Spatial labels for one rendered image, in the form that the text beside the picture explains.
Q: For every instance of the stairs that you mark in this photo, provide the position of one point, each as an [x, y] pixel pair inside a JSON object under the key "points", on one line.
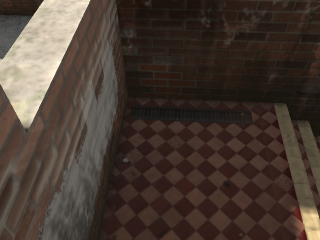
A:
{"points": [[309, 146]]}

